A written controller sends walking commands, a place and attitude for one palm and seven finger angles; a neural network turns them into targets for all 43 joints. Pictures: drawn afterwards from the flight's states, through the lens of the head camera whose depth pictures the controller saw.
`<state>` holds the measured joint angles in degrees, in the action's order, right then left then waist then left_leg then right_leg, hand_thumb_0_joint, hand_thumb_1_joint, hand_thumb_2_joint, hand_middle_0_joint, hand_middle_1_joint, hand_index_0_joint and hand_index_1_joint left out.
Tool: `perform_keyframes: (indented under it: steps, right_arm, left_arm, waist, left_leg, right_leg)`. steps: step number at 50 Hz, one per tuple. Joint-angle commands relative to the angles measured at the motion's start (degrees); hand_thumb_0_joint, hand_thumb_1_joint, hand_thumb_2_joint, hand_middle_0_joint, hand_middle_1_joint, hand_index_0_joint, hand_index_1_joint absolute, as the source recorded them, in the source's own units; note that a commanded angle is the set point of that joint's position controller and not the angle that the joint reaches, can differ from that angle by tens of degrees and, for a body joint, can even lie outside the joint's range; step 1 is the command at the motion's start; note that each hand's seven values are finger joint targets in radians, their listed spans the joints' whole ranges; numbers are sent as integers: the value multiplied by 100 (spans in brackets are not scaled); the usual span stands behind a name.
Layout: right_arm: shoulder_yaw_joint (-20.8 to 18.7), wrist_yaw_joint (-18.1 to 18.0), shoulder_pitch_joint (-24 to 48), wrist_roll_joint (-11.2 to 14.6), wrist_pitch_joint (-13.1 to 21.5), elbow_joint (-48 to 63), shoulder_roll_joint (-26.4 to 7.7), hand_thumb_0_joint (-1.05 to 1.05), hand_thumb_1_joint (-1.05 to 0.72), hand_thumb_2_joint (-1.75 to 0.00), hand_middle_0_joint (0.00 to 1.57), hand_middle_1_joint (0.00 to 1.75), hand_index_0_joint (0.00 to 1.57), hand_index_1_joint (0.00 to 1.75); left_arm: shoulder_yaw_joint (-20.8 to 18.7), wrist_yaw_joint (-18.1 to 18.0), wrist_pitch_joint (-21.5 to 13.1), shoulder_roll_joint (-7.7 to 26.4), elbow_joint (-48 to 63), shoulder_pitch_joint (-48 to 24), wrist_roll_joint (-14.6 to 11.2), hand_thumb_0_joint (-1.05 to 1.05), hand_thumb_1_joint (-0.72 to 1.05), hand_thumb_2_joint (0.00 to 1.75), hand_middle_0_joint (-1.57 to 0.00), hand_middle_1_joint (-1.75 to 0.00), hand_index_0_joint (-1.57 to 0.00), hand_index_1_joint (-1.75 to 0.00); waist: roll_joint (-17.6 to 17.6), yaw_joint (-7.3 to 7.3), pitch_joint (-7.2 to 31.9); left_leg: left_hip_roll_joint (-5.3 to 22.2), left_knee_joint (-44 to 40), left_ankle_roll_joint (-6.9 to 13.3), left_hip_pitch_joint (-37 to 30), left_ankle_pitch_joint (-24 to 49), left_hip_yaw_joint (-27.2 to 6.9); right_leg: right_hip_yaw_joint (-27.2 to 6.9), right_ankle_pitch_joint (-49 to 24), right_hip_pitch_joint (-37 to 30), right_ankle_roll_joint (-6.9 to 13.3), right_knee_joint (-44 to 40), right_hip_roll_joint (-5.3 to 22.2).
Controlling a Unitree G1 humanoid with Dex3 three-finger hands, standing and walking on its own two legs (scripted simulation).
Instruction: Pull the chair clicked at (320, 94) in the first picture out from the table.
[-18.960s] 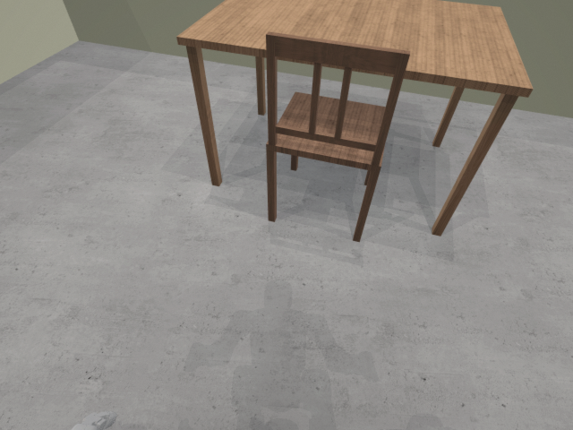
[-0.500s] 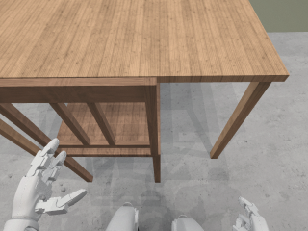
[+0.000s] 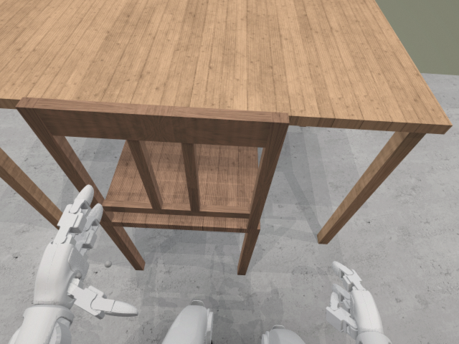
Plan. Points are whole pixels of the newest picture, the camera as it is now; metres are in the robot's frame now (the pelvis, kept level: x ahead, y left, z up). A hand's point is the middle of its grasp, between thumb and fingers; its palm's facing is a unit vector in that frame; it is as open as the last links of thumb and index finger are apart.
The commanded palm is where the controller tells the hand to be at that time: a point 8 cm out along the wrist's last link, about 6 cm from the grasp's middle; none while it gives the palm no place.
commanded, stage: raise the hand toward the chair's back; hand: left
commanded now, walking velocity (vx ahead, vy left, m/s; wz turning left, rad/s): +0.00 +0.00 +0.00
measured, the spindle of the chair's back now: (148, 176) +0.43 +0.21 -0.02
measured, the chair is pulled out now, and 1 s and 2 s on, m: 0.00 0.00 0.00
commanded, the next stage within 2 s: aim the fingers beside a spindle in 0.74 s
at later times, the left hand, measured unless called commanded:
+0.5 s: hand (114, 247) +0.25 +0.20 +0.05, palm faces +0.04 -1.00 -0.05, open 16.9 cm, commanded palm +0.23 +0.25 +0.06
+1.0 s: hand (134, 241) +0.26 +0.18 +0.05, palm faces +0.06 -1.00 -0.06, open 16.9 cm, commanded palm +0.24 +0.23 +0.05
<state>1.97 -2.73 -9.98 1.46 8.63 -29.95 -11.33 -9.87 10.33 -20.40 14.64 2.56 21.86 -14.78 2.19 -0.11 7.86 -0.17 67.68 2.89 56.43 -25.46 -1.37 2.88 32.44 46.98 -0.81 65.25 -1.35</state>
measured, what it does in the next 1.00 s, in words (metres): stands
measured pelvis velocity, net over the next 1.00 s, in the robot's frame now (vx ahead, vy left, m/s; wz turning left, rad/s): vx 0.01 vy -0.04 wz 0.00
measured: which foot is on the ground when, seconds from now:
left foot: down 0.00-1.00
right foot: down 0.00-1.00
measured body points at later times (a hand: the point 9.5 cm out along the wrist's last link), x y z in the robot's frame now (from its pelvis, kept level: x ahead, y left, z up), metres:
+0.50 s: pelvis +0.01 -0.01 +0.01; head +0.07 +0.02 +0.45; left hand +0.24 +0.25 +0.06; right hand +0.16 -0.26 -0.07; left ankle +0.07 +0.08 -0.64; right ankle +0.00 -0.14 -0.64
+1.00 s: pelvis +0.01 -0.04 +0.00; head +0.08 -0.04 +0.44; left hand +0.25 +0.23 +0.05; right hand +0.20 -0.28 -0.08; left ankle +0.07 +0.08 -0.64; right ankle +0.00 -0.14 -0.64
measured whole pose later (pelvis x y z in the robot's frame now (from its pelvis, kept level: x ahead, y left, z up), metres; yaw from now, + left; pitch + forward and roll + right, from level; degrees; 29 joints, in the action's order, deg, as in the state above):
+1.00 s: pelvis +0.01 -0.04 +0.00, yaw +0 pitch +15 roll -2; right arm 1.1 -3.2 -11.3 1.0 10.1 -32.7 -14.3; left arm -13.8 14.5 -19.0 15.3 -5.2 14.3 -16.7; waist 2.0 0.2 7.9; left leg 1.3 67.9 -0.4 56.2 -26.7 -2.5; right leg 3.7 34.5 47.9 2.3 67.2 -3.0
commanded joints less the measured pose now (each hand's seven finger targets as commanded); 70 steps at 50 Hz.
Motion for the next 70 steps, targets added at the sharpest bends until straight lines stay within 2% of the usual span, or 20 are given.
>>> perform_keyframes:
  steps: [1, 4, 7, 15, 20, 23, 30, 37, 39, 45, 47, 48, 50, 52, 56, 58, 61, 65, 66, 70]
  right_arm:
    - [-421, -143, 74, 28, 281, 813, -1172, 0, -90, -90, 20, 30, 20, 30]
    - [-382, -134, 44, -6, 300, 842, -1165, 0, -90, -90, 20, 30, 20, 30]
    - [-384, -111, 13, -27, 310, 831, -1178, 0, -90, -90, 20, 30, 20, 30]
    - [-400, -137, -49, 29, 350, 800, -1213, 0, -90, -90, 20, 30, 20, 30]
    - [-423, -133, -90, -1, 445, 753, -1193, 0, -90, -90, 20, 30, 20, 30]
    - [-412, -102, -85, -30, 466, 697, -1158, 0, -90, -90, 20, 30, 20, 30]
    - [-444, -62, -85, -27, 470, 629, -1144, 0, -90, -90, 20, 30, 20, 30]
    - [-433, -111, -102, -26, 493, 588, -1101, 0, -90, -90, 20, 30, 20, 30]
    - [-434, -104, -74, -20, 487, 567, -1063, 0, -90, -90, 20, 30, 20, 30]
    - [-411, -95, -8, 5, 454, 524, -1058, 0, -90, -90, 20, 30, 20, 30]
    - [-423, -121, -27, -2, 442, 476, -1065, 0, -90, -90, 20, 30, 20, 30]
    - [-424, -121, -33, 3, 436, 522, -1066, 0, -90, -90, 20, 30, 20, 30]
    - [-414, -132, -26, 5, 445, 505, -1062, 0, -90, -90, 20, 30, 20, 30]
    - [-414, -147, -22, 3, 482, 508, -1071, 0, -90, -90, 20, 30, 20, 30]
    - [-433, -134, -34, -13, 537, 467, -1087, 0, -90, -90, 20, 30, 20, 30]
    - [-452, -136, -29, -8, 517, 446, -1107, 0, -90, -90, 20, 30, 20, 30]
    - [-456, -118, -12, -7, 525, 475, -1129, 0, -90, -90, 20, 30, 20, 30]
    - [-457, -102, 20, -32, 564, 537, -1135, 0, -90, -90, 20, 30, 20, 30]
    - [-468, -99, 9, -41, 550, 529, -1144, 0, -90, -90, 20, 30, 20, 30]
    - [-440, -70, 48, -87, 543, 504, -1133, 0, -90, -90, 20, 30, 20, 30]
  left_arm:
    - [-306, 106, -204, 760, 1188, -814, -47, 0, -50, 30, -6, -8, -6, -8]
    - [-481, 93, -226, 889, 1357, -887, -82, 0, -50, 30, -6, -8, -6, -8]
    - [-637, 44, -225, 996, 1388, -794, -92, 0, -50, 30, -6, -8, -6, -8]
    - [-513, 215, 55, 813, 859, -783, -179, 0, -50, 30, -6, -8, -6, -8]
    - [-623, 179, -116, 960, 1107, -849, -208, 0, -50, 30, -6, -8, -6, -8]
    - [-694, 69, -270, 1010, 1055, -804, -191, 0, -50, 30, -6, -8, -6, -8]
    - [-634, 167, -276, 857, 725, -712, -235, 0, -50, 30, -6, -8, -6, -8]
    - [-800, 243, -259, 1085, 974, -942, -287, 0, -50, 30, -6, -8, -6, -8]
    - [-716, 275, -282, 904, 822, -948, -300, 0, -50, 30, -6, -8, -6, -8]
    - [-759, 347, -228, 903, 370, -1098, -278, 0, -50, 30, -6, -8, -6, -8]
    - [-1027, 391, -229, 1130, 260, -1180, -301, 0, -50, 30, -6, -8, -6, -8]
    - [-1019, 434, -242, 1121, 336, -1155, -310, 0, -50, 30, -6, -8, -6, -8]
    - [-1000, 505, -280, 1077, 261, -1341, -367, 0, -50, 30, -6, -8, -6, -8]
    - [-970, 531, -362, 1103, 418, -1476, -389, 0, -50, 30, -6, -8, -6, -8]
    - [-905, 540, -475, 992, 321, -1383, -420, 0, -50, 30, -6, -8, -6, -8]
    - [-942, 535, -434, 1013, 111, -1298, -397, 0, -50, 30, -6, -8, -6, -8]
    - [-772, 535, -430, 877, 99, -1429, -364, 0, -50, 30, -6, -8, -6, -8]
    - [-602, 370, -467, 788, 409, -1421, -295, 0, -50, 30, -6, -8, -6, -8]
    - [-748, 295, -484, 937, 387, -1355, -257, 0, -50, 30, -6, -8, -6, -8]
    - [-590, 92, -627, 816, 469, -1568, -148, 0, -50, 30, -6, -8, -6, -8]
  waist:
    - [377, 195, 872]
    - [741, 84, 1083]
    - [779, 29, 1223]
    - [265, 148, 1011]
    - [488, 92, 1202]
    - [515, 69, 1105]
    - [184, 110, 1230]
    - [103, 78, 1450]
    - [-111, 139, 1379]
    - [-98, 136, 1099]
    - [-125, 83, 1207]
    - [-93, 51, 1391]
    - [-152, 90, 1371]
    - [16, 89, 1476]
    - [44, 59, 1552]
    - [-169, 88, 1469]
    - [-57, 84, 1399]
    - [155, 55, 1505]
    - [106, 12, 1524]
    - [132, 89, 1453]
  left_leg:
    - [268, -1769, -279, -1966, -896, -1034]
    - [263, -1845, -391, -2293, -706, -1124]
    - [265, -1868, -467, -2441, -460, -1168]
    - [212, -1803, -320, -2071, -353, -898]
    - [180, -1635, -311, -2192, 258, -738]
    - [145, -1538, -280, -2058, 366, -635]
    - [85, -1156, -183, -1739, 751, -334]
    - [32, -874, -136, -1632, 1189, -215]
    - [32, -780, -140, -1531, 1183, -191]
    - [25, -692, -164, -1184, 923, -151]
    - [27, -593, -162, -1112, 953, -149]
    - [29, -595, -164, -1139, 1034, -123]
    - [26, -571, -173, -1109, 1015, -131]
    - [30, -516, -156, -1175, 1066, -129]
    - [28, -553, -167, -1255, 1080, -155]
    - [39, -513, -161, -1097, 1020, -155]
    - [34, -612, -149, -1156, 885, -168]
    - [43, -701, -138, -1364, 778, -220]
    - [62, -729, -152, -1351, 731, -250]
    - [77, -727, -157, -1303, 457, -326]
  right_leg:
    - [161, -151, 728, 184, -796, -129]
    - [147, -273, 713, 221, -727, -131]
    - [172, -392, 639, 235, -721, -154]
    - [208, -425, 330, 202, -1021, -157]
    - [168, -675, 200, 233, -1028, -156]
    - [135, -718, 146, 254, -1033, -171]
    - [-8, -1000, -66, 206, -1072, -172]
    - [-274, -1646, -444, 159, -1073, -137]
    - [-348, -1850, -422, 88, -1076, -90]
    - [-521, -1640, -331, 52, -1122, -35]
    - [-655, -1753, -424, 28, -1120, -13]
    - [-672, -1873, -528, 20, -1086, 19]
    - [-693, -1928, -523, -4, -1084, 26]
    - [-673, -1913, -463, 15, -1025, -1]
    - [-566, -1878, -356, 51, -940, -24]
    - [-568, -1825, -282, 28, -923, -22]
    - [-395, -1401, -36, 105, -867, -92]
    - [-224, -1099, 184, 168, -787, -138]
    - [-185, -1007, 227, 184, -750, -159]
    - [-92, -698, 520, 206, -652, -185]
